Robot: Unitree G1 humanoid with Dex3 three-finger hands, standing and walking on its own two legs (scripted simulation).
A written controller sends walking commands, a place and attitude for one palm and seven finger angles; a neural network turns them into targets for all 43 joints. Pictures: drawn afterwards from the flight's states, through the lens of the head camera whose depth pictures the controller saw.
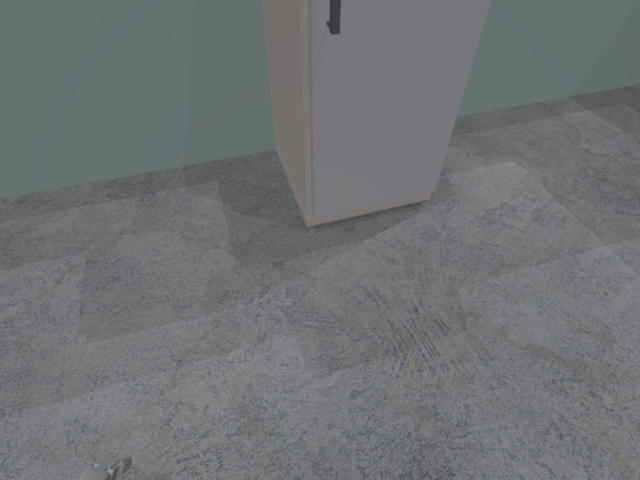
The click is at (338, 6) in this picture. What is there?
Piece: fridge door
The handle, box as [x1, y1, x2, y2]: [327, 0, 340, 34]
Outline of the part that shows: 340,0 330,0 330,20 327,21 327,25 330,28 329,31 332,34 339,33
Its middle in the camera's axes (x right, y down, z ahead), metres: +0.03 -0.68 +0.92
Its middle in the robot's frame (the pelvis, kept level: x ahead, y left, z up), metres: +1.18 +0.03 +0.24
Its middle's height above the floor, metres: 1.01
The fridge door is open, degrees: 0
